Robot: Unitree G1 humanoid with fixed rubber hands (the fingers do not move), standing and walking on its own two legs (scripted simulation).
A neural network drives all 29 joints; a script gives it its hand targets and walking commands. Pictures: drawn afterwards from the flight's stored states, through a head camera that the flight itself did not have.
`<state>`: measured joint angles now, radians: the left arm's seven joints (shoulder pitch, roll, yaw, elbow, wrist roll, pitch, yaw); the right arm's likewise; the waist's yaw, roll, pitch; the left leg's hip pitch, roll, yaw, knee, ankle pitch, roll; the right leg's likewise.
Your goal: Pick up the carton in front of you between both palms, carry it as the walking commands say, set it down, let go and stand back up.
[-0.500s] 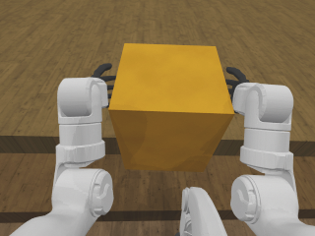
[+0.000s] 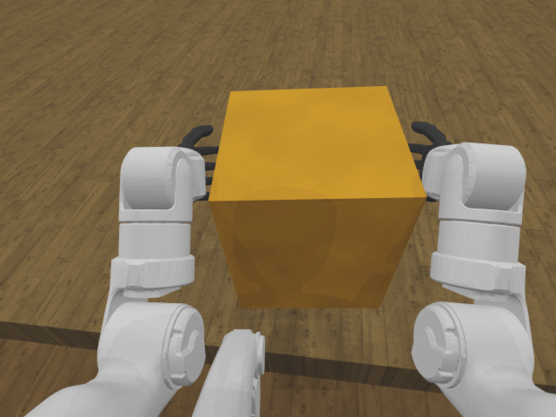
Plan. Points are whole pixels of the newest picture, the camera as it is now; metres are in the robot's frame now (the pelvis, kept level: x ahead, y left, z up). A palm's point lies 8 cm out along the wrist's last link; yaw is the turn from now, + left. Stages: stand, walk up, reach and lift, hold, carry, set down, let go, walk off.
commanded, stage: carry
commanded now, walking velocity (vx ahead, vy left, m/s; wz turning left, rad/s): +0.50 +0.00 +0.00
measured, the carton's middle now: (308, 205) +0.40 +0.01 +0.13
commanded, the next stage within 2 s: none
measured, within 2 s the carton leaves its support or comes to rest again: neither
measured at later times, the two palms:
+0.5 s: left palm out of the picture +0.67 +0.19 +0.33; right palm out of the picture +0.65 -0.11 +0.35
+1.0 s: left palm out of the picture +0.94 +0.16 +0.46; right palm out of the picture +0.96 -0.14 +0.45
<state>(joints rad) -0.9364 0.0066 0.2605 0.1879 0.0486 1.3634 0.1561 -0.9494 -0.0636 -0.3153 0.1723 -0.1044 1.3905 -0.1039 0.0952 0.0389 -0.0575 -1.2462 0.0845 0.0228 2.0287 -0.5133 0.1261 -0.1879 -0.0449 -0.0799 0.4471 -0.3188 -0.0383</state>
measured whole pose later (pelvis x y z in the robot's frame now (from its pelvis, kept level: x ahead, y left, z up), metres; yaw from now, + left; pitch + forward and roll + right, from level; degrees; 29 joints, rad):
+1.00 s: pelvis +0.57 -0.02 +0.29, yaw +1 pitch +3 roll +0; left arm -0.86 0.01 0.24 0.11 0.03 1.33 0.16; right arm -0.84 -0.02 -0.31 0.05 -0.10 1.35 -0.10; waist 0.07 0.02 0.02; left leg -0.87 0.05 0.02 1.37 -0.28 0.07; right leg -0.41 0.01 -0.15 0.66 -0.30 -0.10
